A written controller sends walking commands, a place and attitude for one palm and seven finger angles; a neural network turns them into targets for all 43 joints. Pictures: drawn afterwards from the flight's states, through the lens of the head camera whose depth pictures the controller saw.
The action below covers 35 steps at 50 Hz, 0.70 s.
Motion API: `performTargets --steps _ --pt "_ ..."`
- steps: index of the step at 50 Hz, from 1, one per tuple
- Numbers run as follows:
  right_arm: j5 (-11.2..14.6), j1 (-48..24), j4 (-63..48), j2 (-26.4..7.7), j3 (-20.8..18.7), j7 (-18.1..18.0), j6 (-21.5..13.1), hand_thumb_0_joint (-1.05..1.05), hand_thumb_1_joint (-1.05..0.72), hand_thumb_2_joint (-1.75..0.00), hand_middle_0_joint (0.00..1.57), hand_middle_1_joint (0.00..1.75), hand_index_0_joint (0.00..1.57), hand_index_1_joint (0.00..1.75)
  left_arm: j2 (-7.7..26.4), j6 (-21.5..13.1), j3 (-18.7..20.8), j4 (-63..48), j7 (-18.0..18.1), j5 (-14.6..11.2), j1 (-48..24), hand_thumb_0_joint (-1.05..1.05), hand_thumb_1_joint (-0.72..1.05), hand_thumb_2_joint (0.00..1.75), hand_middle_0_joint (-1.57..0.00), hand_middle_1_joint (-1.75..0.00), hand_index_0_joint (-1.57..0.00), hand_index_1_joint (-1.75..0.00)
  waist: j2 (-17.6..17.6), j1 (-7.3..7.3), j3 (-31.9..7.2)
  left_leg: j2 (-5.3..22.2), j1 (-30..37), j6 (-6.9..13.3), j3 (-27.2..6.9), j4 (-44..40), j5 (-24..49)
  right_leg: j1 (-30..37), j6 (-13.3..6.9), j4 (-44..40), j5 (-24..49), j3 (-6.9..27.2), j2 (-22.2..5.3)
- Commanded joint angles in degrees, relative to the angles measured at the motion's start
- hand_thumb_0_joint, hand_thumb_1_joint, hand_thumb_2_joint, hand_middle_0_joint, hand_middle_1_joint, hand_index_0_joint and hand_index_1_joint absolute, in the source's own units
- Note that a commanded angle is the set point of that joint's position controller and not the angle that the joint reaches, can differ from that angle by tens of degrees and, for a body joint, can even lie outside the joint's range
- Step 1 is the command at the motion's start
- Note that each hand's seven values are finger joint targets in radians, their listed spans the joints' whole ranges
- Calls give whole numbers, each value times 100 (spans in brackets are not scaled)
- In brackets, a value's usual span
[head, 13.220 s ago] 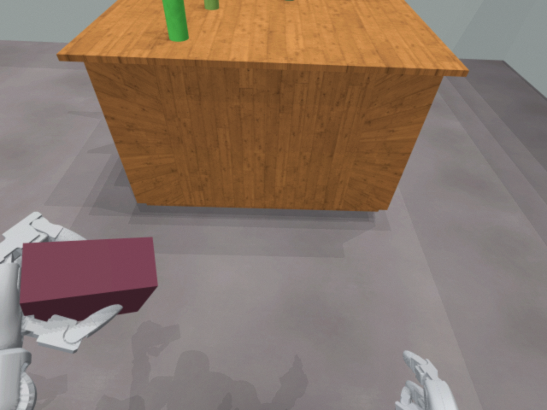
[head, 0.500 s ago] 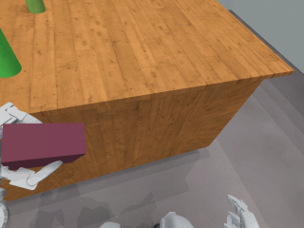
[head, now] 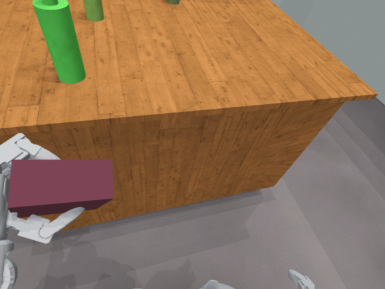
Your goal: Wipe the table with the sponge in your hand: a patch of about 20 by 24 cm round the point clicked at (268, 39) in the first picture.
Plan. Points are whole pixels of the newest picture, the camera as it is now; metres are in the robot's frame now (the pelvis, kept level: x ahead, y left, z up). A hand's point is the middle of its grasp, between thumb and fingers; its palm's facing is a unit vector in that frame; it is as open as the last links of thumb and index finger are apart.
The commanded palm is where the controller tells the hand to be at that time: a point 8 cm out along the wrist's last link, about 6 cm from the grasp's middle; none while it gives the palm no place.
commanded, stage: come to a stop and stand still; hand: left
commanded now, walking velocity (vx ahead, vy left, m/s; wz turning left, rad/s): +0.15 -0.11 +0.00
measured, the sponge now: (76, 188) +0.22 +0.22 +0.14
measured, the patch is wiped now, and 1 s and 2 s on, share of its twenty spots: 0.00 0.00 0.00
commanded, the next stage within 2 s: look again from close up in 1.72 s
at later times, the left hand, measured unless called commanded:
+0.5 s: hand (73, 186) +0.21 +0.21 +0.17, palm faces +0.41 -0.86 -0.32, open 9.8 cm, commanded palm +0.15 +0.25 +0.20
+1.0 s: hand (85, 162) +0.25 +0.21 +0.17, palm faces +0.40 -0.83 -0.38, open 9.8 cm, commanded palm +0.19 +0.25 +0.20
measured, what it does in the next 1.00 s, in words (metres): steps on the spot: right foot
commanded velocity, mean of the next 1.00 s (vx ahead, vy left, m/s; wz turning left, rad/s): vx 0.05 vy -0.03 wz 0.00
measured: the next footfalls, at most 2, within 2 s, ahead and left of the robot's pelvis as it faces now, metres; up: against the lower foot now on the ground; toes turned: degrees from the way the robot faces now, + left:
right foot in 0.38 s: +0.05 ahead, -0.14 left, +0.00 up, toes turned -2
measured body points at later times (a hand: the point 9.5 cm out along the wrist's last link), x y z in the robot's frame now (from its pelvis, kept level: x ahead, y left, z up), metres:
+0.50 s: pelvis -0.01 -0.03 +0.01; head +0.01 -0.02 +0.46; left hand +0.18 +0.25 +0.19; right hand +0.13 -0.27 -0.09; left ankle +0.00 +0.09 -0.67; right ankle +0.00 -0.13 -0.71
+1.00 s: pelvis +0.03 -0.03 +0.03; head +0.07 -0.03 +0.47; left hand +0.22 +0.25 +0.19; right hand +0.20 -0.26 -0.07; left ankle +0.04 +0.09 -0.71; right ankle +0.01 -0.13 -0.71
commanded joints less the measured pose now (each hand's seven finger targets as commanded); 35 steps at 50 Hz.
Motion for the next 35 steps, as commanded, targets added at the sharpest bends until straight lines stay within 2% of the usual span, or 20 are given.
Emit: performTargets --steps 1,2,4,6,10,14,16,17,18,19,20,21,24,26,27,28,29,31,33,35 --pt "16 -653 -655 -620 -260 -62 -694 0 -90 -90 20 30 20 30 1459 -668 736 -1792 255 100 -1487 0 10 130 -120 -160 -120 -160 2504 -231 -968 1343 1542 742 -1304 -2024 2553 -1129 264 3098 -687 272 391" --pt "-21 -664 -729 -533 -221 16 -685 0 -90 -90 20 30 20 30 1743 -710 948 -1791 201 30 -1742 0 10 130 -120 -160 -120 -160 2854 -493 -562 1543 1144 782 -2206 -2199 2547 -1481 322 3309 -695 528 190" --pt "38 -762 -672 -692 -343 159 -633 0 -90 -90 20 30 20 30 1711 -773 1039 -1438 58 16 -1705 0 10 130 -120 -160 -120 -160 1999 -425 -110 1675 762 843 -2463 -2388 1112 -1701 361 3458 -15 863 34" --pt "105 -754 -736 -781 -423 190 -501 0 -90 -90 20 30 20 30 1290 -661 1012 -620 26 -56 -962 0 10 130 -120 -160 -120 -160 1694 -430 -86 1583 445 984 -2209 -2375 -305 -1619 332 3370 312 847 -59" --pt "120 -583 -929 -694 -394 230 -169 0 -90 -90 20 30 20 30 899 -540 1006 57 -123 -226 63 0 10 130 -120 -160 -120 -160 1216 -418 -277 1512 319 834 -1730 -2330 -137 -1059 321 1883 363 289 -49" --pt "105 -691 -1106 -676 -315 106 -19 0 -90 -90 20 30 20 30 881 -407 853 53 -61 -164 -151 0 10 130 -120 -160 -120 -160 1775 -388 -466 1191 -238 572 -838 -2169 -192 941 357 -536 227 -529 194" --pt "65 -780 -1008 -688 -267 32 -53 0 -90 -90 20 30 20 30 909 -398 681 -135 30 -74 -659 0 10 130 -120 -160 -120 -160 1775 -338 -540 947 -743 437 -669 -1592 -601 2025 312 -1594 80 -459 144" --pt "56 -829 -958 -664 -249 21 -80 0 -90 -90 20 30 20 30 915 -379 560 -284 75 -32 -956 0 10 130 -120 -160 -120 -160 1337 -315 -594 693 -1132 352 -433 -829 -617 2506 190 -1840 26 -80 -121" --pt "56 -819 -902 -601 -272 14 -76 0 -90 -90 20 30 20 30 1065 -363 555 -408 122 26 -1136 0 10 130 -120 -160 -120 -160 405 -304 -775 262 -1467 249 -48 702 -315 2782 -147 -2137 -32 876 -806" --pt "90 -937 -954 -556 -264 29 -102 0 -90 -90 20 30 20 30 1312 -371 589 -718 181 41 -1490 0 10 130 -120 -160 -120 -160 -382 -329 -843 -202 -2081 90 -46 2030 -261 2908 -721 -2561 307 2659 -1902" --pt "111 -1002 -963 -532 -254 28 -154 0 -90 -90 20 30 20 30 1436 -434 687 -938 214 -40 -1677 0 10 130 -120 -160 -120 -160 -300 -313 -603 -165 -2235 -40 -89 2931 -269 2717 -961 -2554 1646 2730 -2294" --pt "152 -877 -843 -662 -342 21 -279 0 -90 -90 20 30 20 30 1262 -446 563 -995 218 -85 -1605 0 10 130 -120 -160 -120 -160 -331 -270 -746 80 -1988 -51 -508 2662 -22 2417 -1046 -2551 1297 2676 -2351" --pt "135 -1060 -795 -590 -287 22 -200 0 -90 -90 20 30 20 30 1647 -538 1093 -1592 269 -84 -1144 0 10 130 -120 -160 -120 -160 311 -308 -237 479 -603 84 -642 1072 351 765 -887 -2381 615 2041 -2132" --pt "79 -1130 -798 -434 -200 -41 -156 0 -90 -90 20 30 20 30 1538 -586 1138 -1674 321 -147 -686 0 10 130 -120 -160 -120 -160 600 -308 -532 109 560 71 -28 -641 964 753 -402 -2054 75 925 -1550" --pt "49 -1109 -782 -478 -206 -65 -188 0 -90 -90 20 30 20 30 1478 -634 1167 -1619 338 -182 -577 0 10 130 -120 -160 -120 -160 1188 -332 -693 -75 973 8 115 -1220 1204 844 -186 -1624 -38 608 -1160" --pt "37 -1111 -810 -551 -257 -87 -225 0 -90 -90 20 30 20 30 1400 -714 1158 -1580 350 -191 -552 0 10 130 -120 -160 -120 -160 1846 -314 -750 111 1249 60 -188 -1620 1380 855 15 -1080 96 452 -810" --pt "45 -1139 -895 -724 -365 -95 -301 0 -90 -90 20 30 20 30 1362 -757 1209 -1506 357 -202 -390 0 10 130 -120 -160 -120 -160 2794 -234 -782 934 1556 342 -1469 -1997 1675 330 268 -248 -183 189 -353" --pt "11 -1099 -839 -575 -301 -34 -387 0 -90 -90 20 30 20 30 1497 -802 1335 -1016 293 -151 -401 0 10 130 -120 -160 -120 -160 2561 -286 -666 1288 923 695 -2127 -2281 1785 468 377 170 -784 399 -143" --pt "52 -1024 -822 -625 -270 13 -378 0 -90 -90 20 30 20 30 1439 -731 1354 -580 228 -93 -297 0 10 130 -120 -160 -120 -160 2162 -232 -574 1101 345 538 -1447 -1826 1986 1307 412 -1137 -115 278 -292" --pt "136 -895 -833 -639 -314 61 -346 0 -90 -90 20 30 20 30 1180 -673 1146 -162 180 -88 -1 0 10 130 -120 -160 -120 -160 1018 -266 -805 646 20 297 -815 -1043 2023 2223 422 -2261 1041 452 -401"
